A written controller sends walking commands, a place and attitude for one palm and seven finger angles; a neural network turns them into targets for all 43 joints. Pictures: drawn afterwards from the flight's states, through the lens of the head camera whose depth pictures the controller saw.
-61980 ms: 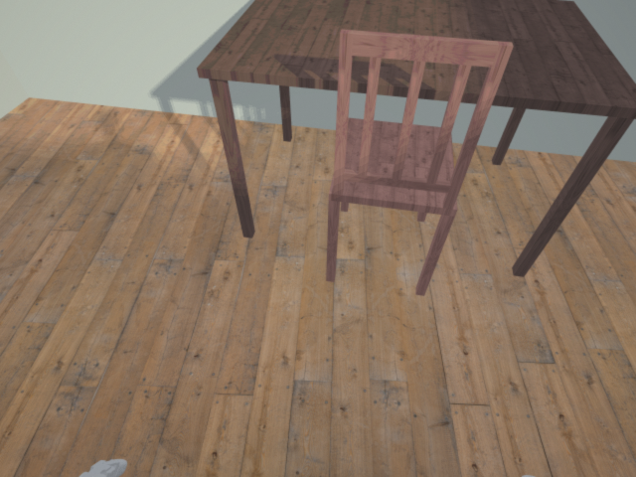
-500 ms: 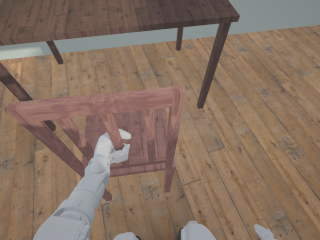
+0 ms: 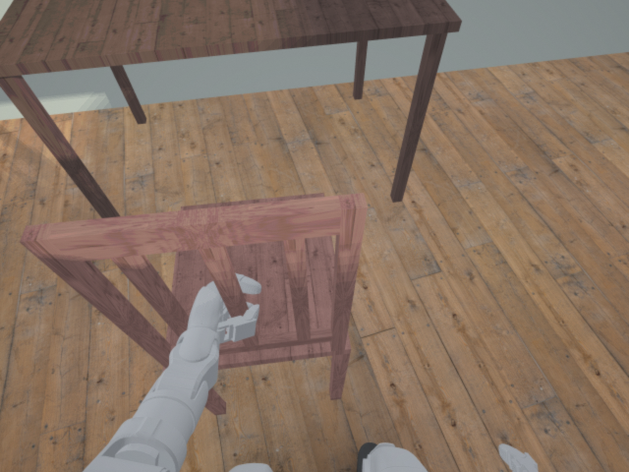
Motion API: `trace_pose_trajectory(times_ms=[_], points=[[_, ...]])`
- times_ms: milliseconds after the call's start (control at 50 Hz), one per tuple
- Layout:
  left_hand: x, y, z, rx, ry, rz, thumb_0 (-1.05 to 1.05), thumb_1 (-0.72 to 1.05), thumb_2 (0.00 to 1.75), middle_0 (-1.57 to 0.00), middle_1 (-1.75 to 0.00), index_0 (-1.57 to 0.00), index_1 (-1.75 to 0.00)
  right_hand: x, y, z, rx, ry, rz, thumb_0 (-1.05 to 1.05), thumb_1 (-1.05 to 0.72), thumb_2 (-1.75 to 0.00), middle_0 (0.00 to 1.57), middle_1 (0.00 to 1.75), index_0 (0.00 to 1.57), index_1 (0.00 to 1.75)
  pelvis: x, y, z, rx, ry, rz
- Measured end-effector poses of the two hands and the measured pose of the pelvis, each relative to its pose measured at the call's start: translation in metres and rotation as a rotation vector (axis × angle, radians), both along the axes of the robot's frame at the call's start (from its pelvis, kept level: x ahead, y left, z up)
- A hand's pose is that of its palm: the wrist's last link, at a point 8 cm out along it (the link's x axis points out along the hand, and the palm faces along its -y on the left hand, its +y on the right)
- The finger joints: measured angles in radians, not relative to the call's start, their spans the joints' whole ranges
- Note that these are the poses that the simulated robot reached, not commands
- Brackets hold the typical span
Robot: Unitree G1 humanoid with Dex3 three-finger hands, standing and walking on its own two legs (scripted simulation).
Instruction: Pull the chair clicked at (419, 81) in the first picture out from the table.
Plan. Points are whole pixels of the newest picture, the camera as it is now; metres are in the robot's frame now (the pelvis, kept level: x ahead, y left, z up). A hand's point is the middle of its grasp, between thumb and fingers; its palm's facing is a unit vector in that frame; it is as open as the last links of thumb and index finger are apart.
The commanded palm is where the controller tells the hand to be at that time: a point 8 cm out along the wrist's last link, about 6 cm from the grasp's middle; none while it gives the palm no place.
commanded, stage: stop walking, hand still on the chair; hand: left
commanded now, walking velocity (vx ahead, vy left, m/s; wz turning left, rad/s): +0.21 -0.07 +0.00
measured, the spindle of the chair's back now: (235, 302) +0.35 +0.13 -0.05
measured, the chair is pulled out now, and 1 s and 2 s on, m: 0.55 0.63 0.63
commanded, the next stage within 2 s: open the thumb and straighten the fingers in 1.26 s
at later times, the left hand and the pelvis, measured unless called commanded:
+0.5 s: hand (239, 372) +0.25 +0.11 -0.06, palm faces -0.07 -0.98 -0.17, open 5.7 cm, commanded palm +0.23 +0.17 -0.05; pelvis +0.00 +0.01 +0.00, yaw -2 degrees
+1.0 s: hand (241, 370) +0.25 +0.11 -0.06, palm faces -0.01 -0.99 -0.17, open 5.8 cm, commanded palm +0.23 +0.16 -0.05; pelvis +0.05 +0.00 +0.01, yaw +0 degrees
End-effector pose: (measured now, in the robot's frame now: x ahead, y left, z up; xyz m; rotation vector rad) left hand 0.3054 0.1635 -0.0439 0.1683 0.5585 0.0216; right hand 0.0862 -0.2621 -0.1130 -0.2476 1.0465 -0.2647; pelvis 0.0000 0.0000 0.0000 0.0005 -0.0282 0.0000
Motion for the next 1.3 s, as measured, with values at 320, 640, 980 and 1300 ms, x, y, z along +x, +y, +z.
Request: trace_pose_trajectory(times_ms=[320,640,980,1300], points=[[-0.067,0.001,-0.001,0.006,-0.004,-0.036,0.06,0.63,0.75,-0.26,-1.20,-0.49,-1.45,0.004,0.027,0.006,0.052,-0.111,0.017,0.01,-0.91,-0.90,0.20,0.30,0.20,0.30,-0.009,0.005,0.003,-0.002,-0.037,-0.028],[-0.072,0.003,-0.001,0.010,-0.009,-0.044,0.06,0.62,0.77,-0.26,-1.21,-0.49,-1.45,0.042,0.037,0.011,0.065,-0.155,0.043,0.02,-0.91,-0.90,0.20,0.30,0.20,0.30,0.020,0.010,0.006,0.017,-0.016,-0.028],[-0.073,0.001,0.000,0.003,0.011,0.018,0.08,0.61,0.81,-0.26,-1.21,-0.49,-1.45,0.102,0.028,0.020,0.064,-0.203,0.092,0.02,-0.91,-0.90,0.20,0.30,0.20,0.30,0.049,-0.002,0.008,0.011,0.007,-0.004],[-0.073,0.000,0.000,0.002,0.017,0.036,0.09,0.61,0.82,-0.26,-1.21,-0.49,-1.45,0.100,0.018,0.024,0.046,-0.180,0.085,0.01,-0.91,-0.90,0.20,0.30,0.20,0.30,0.048,-0.010,0.009,0.004,0.013,0.002]])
